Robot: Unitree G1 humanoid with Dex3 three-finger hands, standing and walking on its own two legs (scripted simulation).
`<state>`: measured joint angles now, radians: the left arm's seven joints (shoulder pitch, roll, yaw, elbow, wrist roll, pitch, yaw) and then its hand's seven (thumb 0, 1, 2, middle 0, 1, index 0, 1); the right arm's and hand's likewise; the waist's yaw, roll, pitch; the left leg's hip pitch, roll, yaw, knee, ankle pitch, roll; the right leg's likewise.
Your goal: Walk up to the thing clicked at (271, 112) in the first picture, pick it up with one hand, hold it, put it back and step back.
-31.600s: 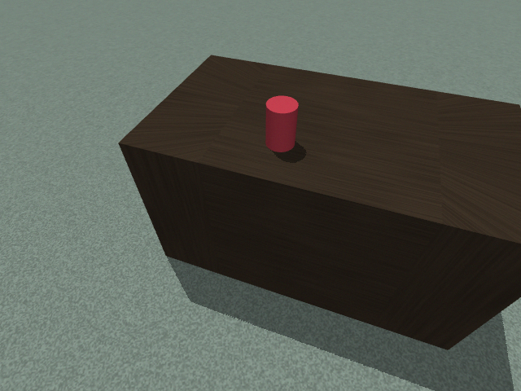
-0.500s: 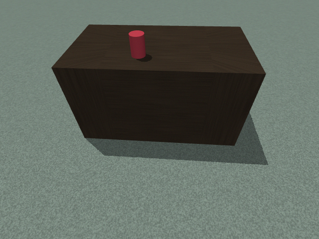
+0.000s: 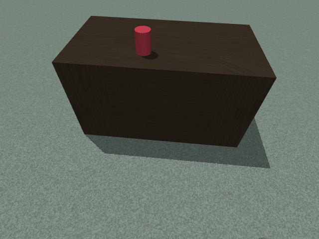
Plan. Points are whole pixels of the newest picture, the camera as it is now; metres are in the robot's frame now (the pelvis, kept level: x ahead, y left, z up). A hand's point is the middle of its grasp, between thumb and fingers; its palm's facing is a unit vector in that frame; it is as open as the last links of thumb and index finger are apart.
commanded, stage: step back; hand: left
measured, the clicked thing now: (143, 41) +1.11 +0.11 -0.05
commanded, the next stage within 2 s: stand in 0.08 s
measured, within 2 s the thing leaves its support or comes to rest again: neither
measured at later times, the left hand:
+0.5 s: hand out of the picture +0.07 +0.24 -0.14, palm faces -0.01 -0.94 -0.33, open 7.4 cm
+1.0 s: hand out of the picture +0.05 +0.25 -0.15, palm faces -0.04 -0.94 -0.33, open 7.4 cm
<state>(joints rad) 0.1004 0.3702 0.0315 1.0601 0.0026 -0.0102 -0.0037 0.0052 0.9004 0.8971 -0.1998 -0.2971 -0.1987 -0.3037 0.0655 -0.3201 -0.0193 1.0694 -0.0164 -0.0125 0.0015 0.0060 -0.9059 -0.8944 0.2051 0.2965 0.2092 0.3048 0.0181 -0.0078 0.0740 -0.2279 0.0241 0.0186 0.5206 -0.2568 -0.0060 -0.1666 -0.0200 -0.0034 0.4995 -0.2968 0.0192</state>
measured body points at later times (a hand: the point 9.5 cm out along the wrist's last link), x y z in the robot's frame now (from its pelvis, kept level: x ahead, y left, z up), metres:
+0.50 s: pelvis -0.01 -0.01 +0.01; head -0.01 -0.01 +0.46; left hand +0.07 +0.29 -0.12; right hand +0.07 -0.31 -0.12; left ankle +0.01 +0.12 -0.74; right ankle -0.02 -0.13 -0.74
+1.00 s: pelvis -0.02 +0.00 +0.01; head -0.01 +0.00 +0.46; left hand +0.05 +0.30 -0.12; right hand +0.03 -0.30 -0.12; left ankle +0.01 +0.12 -0.74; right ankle -0.02 -0.13 -0.74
